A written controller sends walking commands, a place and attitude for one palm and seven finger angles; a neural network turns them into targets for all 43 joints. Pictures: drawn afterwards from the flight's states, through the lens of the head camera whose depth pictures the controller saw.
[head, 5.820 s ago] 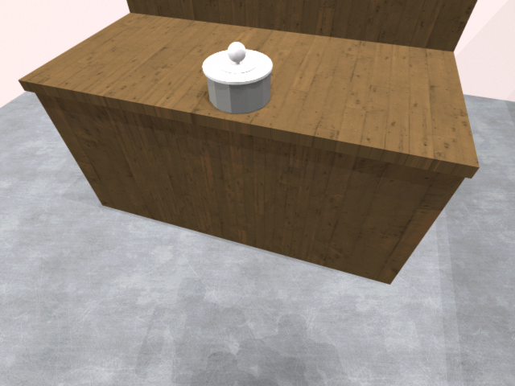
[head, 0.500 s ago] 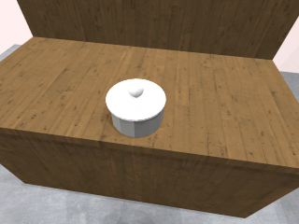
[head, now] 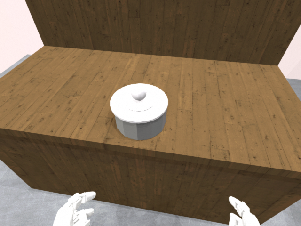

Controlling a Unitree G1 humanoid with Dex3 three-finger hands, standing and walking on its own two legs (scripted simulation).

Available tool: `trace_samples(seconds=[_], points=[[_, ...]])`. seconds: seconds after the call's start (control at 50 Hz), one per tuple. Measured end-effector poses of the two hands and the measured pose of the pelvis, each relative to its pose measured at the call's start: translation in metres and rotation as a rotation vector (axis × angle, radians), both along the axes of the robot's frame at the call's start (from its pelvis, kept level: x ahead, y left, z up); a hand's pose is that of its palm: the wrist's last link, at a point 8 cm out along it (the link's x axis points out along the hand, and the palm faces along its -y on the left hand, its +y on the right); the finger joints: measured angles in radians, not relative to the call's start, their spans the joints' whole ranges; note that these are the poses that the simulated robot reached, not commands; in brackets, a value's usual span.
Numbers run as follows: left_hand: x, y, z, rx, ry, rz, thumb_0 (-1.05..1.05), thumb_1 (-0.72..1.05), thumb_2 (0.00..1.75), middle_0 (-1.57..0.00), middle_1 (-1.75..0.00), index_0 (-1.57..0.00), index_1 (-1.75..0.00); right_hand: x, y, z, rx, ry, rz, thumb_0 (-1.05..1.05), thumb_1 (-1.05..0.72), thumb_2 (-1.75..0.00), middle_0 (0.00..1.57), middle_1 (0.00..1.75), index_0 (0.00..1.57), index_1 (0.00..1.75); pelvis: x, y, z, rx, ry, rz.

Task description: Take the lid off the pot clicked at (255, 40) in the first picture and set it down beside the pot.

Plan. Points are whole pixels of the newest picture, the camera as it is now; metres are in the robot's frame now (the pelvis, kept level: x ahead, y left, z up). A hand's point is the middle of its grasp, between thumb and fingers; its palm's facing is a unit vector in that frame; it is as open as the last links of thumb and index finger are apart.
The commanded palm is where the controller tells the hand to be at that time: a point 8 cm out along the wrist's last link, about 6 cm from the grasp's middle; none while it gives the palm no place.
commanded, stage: lift the closed hand beside the body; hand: left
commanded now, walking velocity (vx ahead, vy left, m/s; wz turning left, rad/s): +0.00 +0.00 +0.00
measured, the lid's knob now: (138, 92) +0.51 +0.07 +0.09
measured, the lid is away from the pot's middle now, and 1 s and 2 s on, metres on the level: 0.00 0.00 0.00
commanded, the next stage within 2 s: raise the hand higher, near the body in 0.32 s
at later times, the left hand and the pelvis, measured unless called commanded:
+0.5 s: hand out of the picture +0.13 +0.21 +0.00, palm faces +0.27 -0.88 -0.38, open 3.1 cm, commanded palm +0.08 +0.24 +0.03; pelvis +0.01 -0.03 +0.00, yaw +2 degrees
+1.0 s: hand (54, 201) +0.16 +0.22 +0.07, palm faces +0.31 -0.87 -0.38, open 3.1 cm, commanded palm +0.11 +0.25 +0.10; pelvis +0.01 -0.01 +0.01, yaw +2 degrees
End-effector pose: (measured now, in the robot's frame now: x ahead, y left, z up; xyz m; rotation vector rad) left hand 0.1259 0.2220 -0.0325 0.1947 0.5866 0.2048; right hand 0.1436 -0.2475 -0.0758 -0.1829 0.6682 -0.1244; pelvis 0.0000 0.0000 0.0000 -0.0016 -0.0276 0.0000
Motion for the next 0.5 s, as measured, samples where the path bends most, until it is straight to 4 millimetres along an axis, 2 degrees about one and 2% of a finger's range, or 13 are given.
trace_samples(seconds=[0.08,0.14,0.16,0.24,0.32,0.42,0.5], points=[[-0.011,-0.002,0.011,-0.010,-0.073,0.025,0.02,0.92,0.90,-0.67,-0.81,-0.67,-0.81,0.051,0.000,0.038,-0.024,-0.166,0.050,0.02,-0.91,-0.90,0.20,0.30,0.20,0.30,-0.003,-0.011,0.000,-0.004,0.001,0.010],[-0.023,0.003,0.017,0.011,-0.083,0.069,0.02,0.91,0.90,-0.79,-0.95,-0.79,-0.95,0.076,0.004,0.055,-0.040,-0.231,0.099,0.02,-0.91,-0.90,0.20,0.30,0.20,0.30,-0.004,-0.019,0.000,-0.009,0.009,0.023],[-0.026,0.005,0.020,0.020,-0.085,0.083,0.02,0.91,0.90,-0.84,-0.99,-0.84,-1.00,0.078,0.004,0.056,-0.044,-0.234,0.102,0.02,-0.91,-0.90,0.20,0.30,0.20,0.30,-0.003,-0.021,0.000,-0.011,0.011,0.027],[-0.033,0.010,0.027,0.061,-0.081,0.114,0.02,0.90,0.90,-1.01,-1.18,-1.01,-1.18,0.075,0.002,0.053,-0.045,-0.237,0.108,0.01,-0.90,-0.90,0.20,0.30,0.21,0.31,-0.002,-0.027,0.000,-0.015,0.019,0.036],[-0.032,0.013,0.035,0.094,-0.082,0.119,0.02,0.90,0.90,-1.14,-1.33,-1.14,-1.33,0.063,0.002,0.033,-0.031,-0.148,0.104,0.01,-0.90,-0.90,0.20,0.30,0.21,0.31,0.000,-0.031,0.000,-0.015,0.020,0.035],[-0.030,0.018,0.049,0.139,-0.095,0.121,0.02,0.90,0.90,-1.24,-1.43,-1.24,-1.43,0.042,0.004,0.006,0.005,-0.021,0.079,0.02,-0.90,-0.90,0.21,0.30,0.21,0.30,0.004,-0.032,0.001,-0.013,0.014,0.034],[-0.030,0.023,0.057,0.170,-0.095,0.118,0.02,0.90,0.90,-1.27,-1.47,-1.27,-1.47,0.029,0.005,-0.007,0.023,0.043,0.060,0.02,-0.90,-0.90,0.21,0.30,0.20,0.30,0.006,-0.031,0.002,-0.012,0.010,0.031]])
